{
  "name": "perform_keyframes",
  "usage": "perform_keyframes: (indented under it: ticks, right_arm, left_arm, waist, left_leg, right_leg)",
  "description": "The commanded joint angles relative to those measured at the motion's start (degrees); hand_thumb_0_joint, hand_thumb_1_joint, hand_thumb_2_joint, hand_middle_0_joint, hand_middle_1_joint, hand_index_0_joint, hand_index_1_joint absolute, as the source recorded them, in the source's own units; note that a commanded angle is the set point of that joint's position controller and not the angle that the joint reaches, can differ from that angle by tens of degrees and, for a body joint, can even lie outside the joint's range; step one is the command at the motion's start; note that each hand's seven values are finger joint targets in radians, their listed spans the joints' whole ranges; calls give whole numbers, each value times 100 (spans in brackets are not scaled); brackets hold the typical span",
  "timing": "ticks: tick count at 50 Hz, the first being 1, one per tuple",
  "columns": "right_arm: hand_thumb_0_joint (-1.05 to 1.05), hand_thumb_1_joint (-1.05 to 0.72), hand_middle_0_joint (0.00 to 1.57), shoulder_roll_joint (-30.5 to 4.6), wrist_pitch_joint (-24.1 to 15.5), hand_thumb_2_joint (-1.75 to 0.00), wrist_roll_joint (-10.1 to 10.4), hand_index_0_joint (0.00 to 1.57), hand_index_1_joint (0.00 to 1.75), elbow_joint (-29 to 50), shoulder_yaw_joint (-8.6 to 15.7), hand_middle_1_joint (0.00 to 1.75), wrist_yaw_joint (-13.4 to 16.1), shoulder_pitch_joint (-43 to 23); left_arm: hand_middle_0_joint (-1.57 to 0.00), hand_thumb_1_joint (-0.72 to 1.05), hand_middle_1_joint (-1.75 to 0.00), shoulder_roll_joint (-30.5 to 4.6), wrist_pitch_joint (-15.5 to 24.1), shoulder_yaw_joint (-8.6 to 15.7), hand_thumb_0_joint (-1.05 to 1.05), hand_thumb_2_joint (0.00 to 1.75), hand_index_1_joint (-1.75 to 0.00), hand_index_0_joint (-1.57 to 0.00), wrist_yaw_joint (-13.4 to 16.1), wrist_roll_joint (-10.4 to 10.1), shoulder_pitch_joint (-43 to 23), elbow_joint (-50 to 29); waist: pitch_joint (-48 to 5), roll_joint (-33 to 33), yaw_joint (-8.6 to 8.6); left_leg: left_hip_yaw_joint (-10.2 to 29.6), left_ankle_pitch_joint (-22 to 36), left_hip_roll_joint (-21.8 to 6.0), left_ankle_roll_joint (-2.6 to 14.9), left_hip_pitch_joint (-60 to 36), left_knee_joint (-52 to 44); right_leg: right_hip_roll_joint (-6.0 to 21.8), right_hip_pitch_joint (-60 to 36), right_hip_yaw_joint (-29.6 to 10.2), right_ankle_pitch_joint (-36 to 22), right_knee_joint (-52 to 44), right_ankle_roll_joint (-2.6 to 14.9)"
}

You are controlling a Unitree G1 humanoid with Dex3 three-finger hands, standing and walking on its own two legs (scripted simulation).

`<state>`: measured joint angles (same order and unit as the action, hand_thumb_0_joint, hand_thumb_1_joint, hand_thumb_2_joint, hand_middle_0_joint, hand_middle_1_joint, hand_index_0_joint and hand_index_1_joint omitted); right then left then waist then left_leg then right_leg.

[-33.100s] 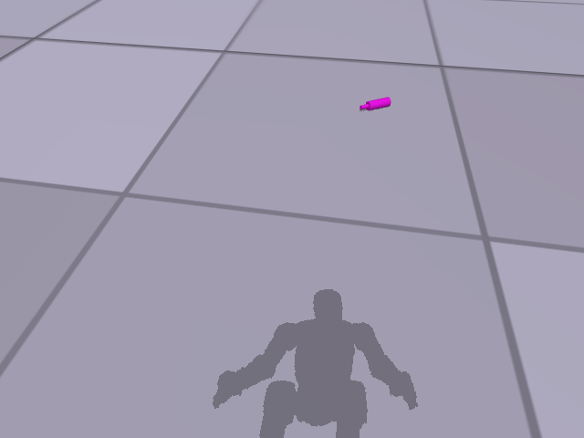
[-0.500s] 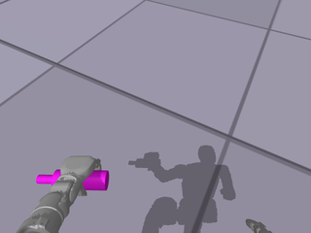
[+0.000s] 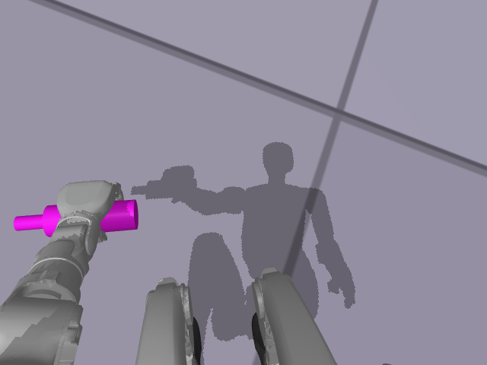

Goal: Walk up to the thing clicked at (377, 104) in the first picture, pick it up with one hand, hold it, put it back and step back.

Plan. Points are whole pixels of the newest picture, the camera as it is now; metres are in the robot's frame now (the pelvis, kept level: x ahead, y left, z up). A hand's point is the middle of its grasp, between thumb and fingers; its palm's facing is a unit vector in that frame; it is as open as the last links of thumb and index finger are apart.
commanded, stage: crouch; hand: left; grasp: from above
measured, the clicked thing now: (79, 218) +0.42 +0.26 -0.16
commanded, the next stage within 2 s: lower in 1.06 s
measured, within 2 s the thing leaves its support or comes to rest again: neither
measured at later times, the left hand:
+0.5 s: hand (119, 223) +0.44 +0.23 -0.30, palm faces -0.47 -0.02 -0.88, open 8.8 cm
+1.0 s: hand (126, 222) +0.46 +0.23 -0.37, palm faces -0.48 -0.02 -0.88, open 8.8 cm
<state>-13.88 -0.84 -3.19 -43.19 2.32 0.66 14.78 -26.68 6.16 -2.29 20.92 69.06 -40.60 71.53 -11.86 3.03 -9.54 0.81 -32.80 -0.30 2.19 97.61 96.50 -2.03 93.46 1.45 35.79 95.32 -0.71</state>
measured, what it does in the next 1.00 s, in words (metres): lowers itself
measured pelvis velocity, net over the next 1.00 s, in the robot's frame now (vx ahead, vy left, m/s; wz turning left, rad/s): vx -0.01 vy -0.01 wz -0.11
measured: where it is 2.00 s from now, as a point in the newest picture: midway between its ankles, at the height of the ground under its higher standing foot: outside the picture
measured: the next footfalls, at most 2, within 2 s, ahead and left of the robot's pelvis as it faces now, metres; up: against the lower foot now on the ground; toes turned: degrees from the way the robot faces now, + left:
none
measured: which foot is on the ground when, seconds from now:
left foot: down 0.00-1.00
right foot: down 0.00-1.00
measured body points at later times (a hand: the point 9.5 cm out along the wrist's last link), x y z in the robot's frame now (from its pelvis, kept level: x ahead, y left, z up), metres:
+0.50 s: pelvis +0.00 -0.01 -0.12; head +0.24 +0.04 +0.26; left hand +0.46 +0.23 -0.25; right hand +0.05 -0.28 -0.23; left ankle +0.08 +0.10 -0.51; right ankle +0.06 -0.13 -0.51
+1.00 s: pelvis -0.01 -0.01 -0.18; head +0.25 +0.03 +0.19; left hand +0.48 +0.23 -0.32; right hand +0.00 -0.28 -0.28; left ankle +0.08 +0.10 -0.51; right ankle +0.06 -0.13 -0.51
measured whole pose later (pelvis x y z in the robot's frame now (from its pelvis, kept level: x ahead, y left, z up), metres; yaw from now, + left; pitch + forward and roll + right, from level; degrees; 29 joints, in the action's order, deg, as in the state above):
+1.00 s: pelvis -0.01 -0.01 -0.18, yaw -6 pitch +37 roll -8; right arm -14.4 -3.5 -8.1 -42.6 -3.1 -7.2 10.4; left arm -41.0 12.0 5.9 23.7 73.9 -54.3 82.0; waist -3.5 -0.4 -14.2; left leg 5.5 -38.4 -2.2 1.5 130.2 130.5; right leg -4.0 124.5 6.8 41.0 127.3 0.2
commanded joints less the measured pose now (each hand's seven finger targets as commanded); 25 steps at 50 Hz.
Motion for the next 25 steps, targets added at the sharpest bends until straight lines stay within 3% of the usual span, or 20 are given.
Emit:
perform_keyframes:
  ticks: [1,3,5,8,9,10,18,20,21,22,23,25]
  right_arm:
    - [0,-90,20,-1248,-228,-90,-72,20,30,314,373,30,-30,630]
    - [0,-89,20,-1291,-246,-90,-106,20,30,256,355,30,-88,662]
    - [0,-90,20,-1267,-275,-90,-160,20,30,207,347,30,-161,722]
    - [0,-90,20,-1305,-315,-90,-223,20,30,124,327,30,-285,830]
    - [0,-90,20,-1247,-314,-90,-223,20,30,164,324,30,-311,844]
    - [0,-91,20,-1272,-307,-90,-245,20,30,145,329,30,-339,863]
    - [0,-91,20,-1240,-290,-90,-346,20,30,120,247,30,-516,822]
    - [0,-91,20,-1255,-301,-90,-363,20,30,137,235,30,-539,817]
    - [0,-91,20,-1235,-290,-90,-370,20,30,113,216,30,-549,816]
    - [0,-91,20,-1205,-298,-90,-371,20,30,134,206,30,-573,805]
    - [0,-91,20,-1269,-292,-90,-383,20,30,98,197,30,-585,829]
    - [0,-91,20,-1263,-304,-90,-413,20,30,110,180,30,-626,816]
  left_arm:
    - [-116,77,-52,-1694,152,361,0,74,-53,-115,374,24,-2569,-1059]
    - [-117,79,-50,-1847,213,465,0,74,-51,-116,411,111,-2580,-971]
    - [-121,82,-49,-1777,286,461,0,77,-51,-119,438,98,-2784,-1050]
    - [-119,81,-53,-1854,343,548,0,79,-54,-118,480,169,-2840,-907]
    - [-119,80,-52,-1890,351,563,0,79,-54,-118,525,181,-2820,-919]
    - [-119,79,-52,-1868,361,553,0,79,-54,-118,536,199,-2886,-822]
    - [-120,80,-53,-2112,410,706,0,80,-54,-118,682,303,-3074,-592]
    - [-118,80,-54,-2235,418,736,0,79,-55,-117,716,349,-3196,-491]
    - [-119,79,-52,-2269,426,767,0,79,-54,-118,725,335,-3182,-483]
    - [-117,79,-54,-2237,439,700,0,78,-55,-117,720,349,-3294,-484]
    - [-116,77,-53,-2393,448,801,0,77,-54,-115,737,370,-3300,-389]
    - [-117,78,-53,-2345,451,820,0,77,-54,-116,713,370,-3055,-292]
  waist:
    - [-3502,861,42]
    - [-3694,928,25]
    - [-3974,1039,-35]
    - [-4024,1222,-124]
    - [-4167,1170,-62]
    - [-4117,1165,-146]
    - [-4074,1456,-97]
    - [-3973,1444,-183]
    - [-3954,1387,-127]
    - [-3951,1390,-215]
    - [-3851,1438,-197]
    - [-3867,1491,-128]
  left_leg:
    - [385,319,59,-113,-2666,-741]
    - [447,493,48,-130,-2595,-501]
    - [435,829,34,-119,-2693,-202]
    - [523,1292,9,-172,-2629,112]
    - [454,1298,9,-143,-2617,218]
    - [426,1275,5,-131,-2509,335]
    - [324,1270,-4,-109,-1975,938]
    - [347,1254,-24,-109,-1797,1063]
    - [309,1269,-20,-76,-1718,1158]
    - [280,1248,-29,-60,-1667,1253]
    - [269,1193,-25,-68,-1509,1278]
    - [331,1301,-45,-96,-1610,1349]
  right_leg:
    - [-18,-328,203,-576,-695,369]
    - [-13,-73,252,-645,-410,368]
    - [-21,102,264,-834,-241,355]
    - [19,372,323,-1086,101,338]
    - [-17,350,333,-1128,105,335]
    - [-12,423,324,-1146,128,316]
    - [-98,675,370,-1258,668,330]
    - [-93,798,394,-1290,807,324]
    - [-138,782,382,-1331,812,320]
    - [-147,786,376,-1369,830,311]
    - [-144,826,378,-1340,892,312]
    - [-144,970,424,-1317,1052,323]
